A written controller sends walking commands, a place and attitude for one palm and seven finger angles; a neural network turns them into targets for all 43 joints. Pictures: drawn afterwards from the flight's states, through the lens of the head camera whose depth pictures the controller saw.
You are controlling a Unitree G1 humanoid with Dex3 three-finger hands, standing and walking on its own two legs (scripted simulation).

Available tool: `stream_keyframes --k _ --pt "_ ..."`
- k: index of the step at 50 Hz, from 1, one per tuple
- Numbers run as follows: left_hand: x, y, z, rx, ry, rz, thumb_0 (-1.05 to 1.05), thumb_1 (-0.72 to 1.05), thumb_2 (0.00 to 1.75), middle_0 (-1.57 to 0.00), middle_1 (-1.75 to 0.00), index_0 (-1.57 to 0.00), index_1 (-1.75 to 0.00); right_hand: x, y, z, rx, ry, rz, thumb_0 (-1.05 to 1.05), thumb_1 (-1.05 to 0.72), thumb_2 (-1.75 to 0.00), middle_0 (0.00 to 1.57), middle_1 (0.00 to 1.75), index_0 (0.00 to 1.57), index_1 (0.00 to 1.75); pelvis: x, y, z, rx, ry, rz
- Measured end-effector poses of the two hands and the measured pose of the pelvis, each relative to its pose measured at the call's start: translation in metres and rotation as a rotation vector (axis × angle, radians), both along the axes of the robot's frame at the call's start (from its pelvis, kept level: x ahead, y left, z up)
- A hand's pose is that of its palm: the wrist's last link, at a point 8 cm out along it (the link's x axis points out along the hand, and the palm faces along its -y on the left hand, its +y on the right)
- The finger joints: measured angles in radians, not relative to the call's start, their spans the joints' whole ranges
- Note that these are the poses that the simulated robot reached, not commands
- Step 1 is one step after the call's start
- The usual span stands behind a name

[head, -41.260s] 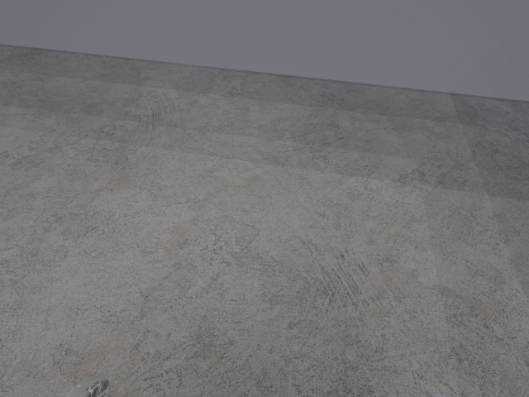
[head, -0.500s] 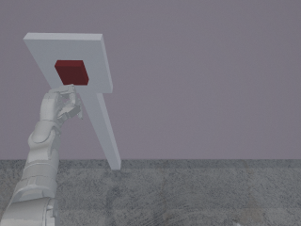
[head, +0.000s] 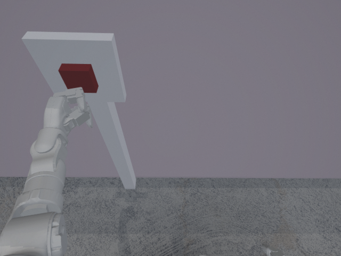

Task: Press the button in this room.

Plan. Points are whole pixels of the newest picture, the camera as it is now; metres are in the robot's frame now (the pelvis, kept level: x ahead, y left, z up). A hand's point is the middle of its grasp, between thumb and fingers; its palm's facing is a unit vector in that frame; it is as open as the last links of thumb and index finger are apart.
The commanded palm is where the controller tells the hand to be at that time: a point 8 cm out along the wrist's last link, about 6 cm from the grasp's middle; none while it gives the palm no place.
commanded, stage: press the button with the knuckle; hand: left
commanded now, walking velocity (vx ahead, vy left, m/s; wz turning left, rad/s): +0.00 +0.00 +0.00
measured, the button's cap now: (80, 77) +0.50 +0.23 +0.13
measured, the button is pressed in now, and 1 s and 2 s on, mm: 0 13 0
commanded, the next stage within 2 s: hold the button down briefly in 0.80 s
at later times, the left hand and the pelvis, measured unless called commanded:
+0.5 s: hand (87, 104) +0.44 +0.20 +0.10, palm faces +0.01 -1.00 -0.01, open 3.1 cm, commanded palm +0.43 +0.25 +0.10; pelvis +0.00 +0.00 +0.00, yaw +0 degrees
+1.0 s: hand (86, 101) +0.46 +0.21 +0.09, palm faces -0.01 -1.00 -0.03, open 3.0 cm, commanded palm +0.46 +0.26 +0.10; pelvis -0.03 +0.00 -0.01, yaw +1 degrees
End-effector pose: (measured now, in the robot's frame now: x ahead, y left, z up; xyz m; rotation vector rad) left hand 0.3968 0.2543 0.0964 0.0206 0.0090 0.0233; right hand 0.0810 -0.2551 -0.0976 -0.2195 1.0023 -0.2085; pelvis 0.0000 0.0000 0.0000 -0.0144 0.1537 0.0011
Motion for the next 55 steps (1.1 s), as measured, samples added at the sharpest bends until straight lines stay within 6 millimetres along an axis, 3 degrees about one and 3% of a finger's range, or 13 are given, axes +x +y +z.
stream_keyframes --k 8,15,32,55 --pt "0.011 -0.004 0.010 -0.005 -0.010 -0.020 0.02 0.90 0.90 -1.30 -1.50 -1.30 -1.51 -0.012 -0.004 -0.004 0.000 0.044 -0.020 0.01 -0.90 -0.89 0.20 0.30 0.20 0.30 0.003 -0.001 0.000 0.000 0.009 0.001" --pt "0.019 -0.003 0.001 -0.036 0.031 0.001 0.02 0.90 0.90 -1.30 -1.50 -1.30 -1.50 -0.019 -0.008 -0.003 -0.007 0.059 -0.036 0.01 -0.90 -0.89 0.20 0.30 0.20 0.30 0.002 -0.003 0.000 0.003 0.018 -0.009" --pt "0.036 0.007 0.001 -0.001 0.035 -0.021 0.00 0.82 0.93 -1.30 -1.50 -1.31 -1.50 -0.048 -0.010 -0.011 -0.037 0.155 -0.032 0.01 -0.90 -0.89 0.20 0.30 0.20 0.30 -0.010 0.000 -0.007 -0.011 0.057 0.017" --pt "0.040 0.010 0.001 0.003 0.040 -0.034 0.00 0.76 0.98 -1.30 -1.50 -1.37 -1.50 -0.101 -0.010 -0.013 -0.067 0.209 -0.046 0.01 -0.90 -0.89 0.20 0.30 0.20 0.30 -0.034 0.002 -0.016 -0.025 0.089 0.025"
